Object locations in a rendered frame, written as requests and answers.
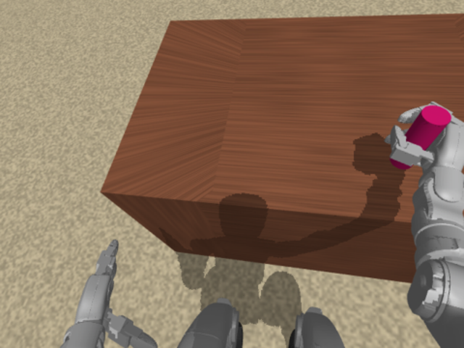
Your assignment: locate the right robot arm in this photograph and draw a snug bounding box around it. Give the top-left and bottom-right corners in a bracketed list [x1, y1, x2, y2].
[407, 166, 464, 348]

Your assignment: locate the right robot hand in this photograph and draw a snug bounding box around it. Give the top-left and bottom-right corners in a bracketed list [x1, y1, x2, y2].
[384, 101, 464, 174]

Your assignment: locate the left robot arm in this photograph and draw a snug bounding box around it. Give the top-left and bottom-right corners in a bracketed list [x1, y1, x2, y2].
[60, 322, 105, 348]

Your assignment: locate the left robot hand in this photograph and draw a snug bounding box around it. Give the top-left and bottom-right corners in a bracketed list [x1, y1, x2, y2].
[74, 239, 158, 348]

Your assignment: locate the can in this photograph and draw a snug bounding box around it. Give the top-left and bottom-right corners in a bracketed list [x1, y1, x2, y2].
[390, 105, 452, 170]

